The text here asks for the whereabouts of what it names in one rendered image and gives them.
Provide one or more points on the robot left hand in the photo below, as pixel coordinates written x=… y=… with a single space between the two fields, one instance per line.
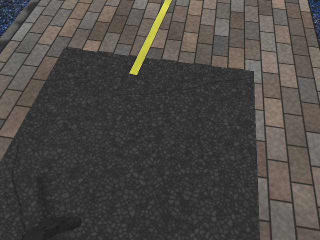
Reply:
x=51 y=226

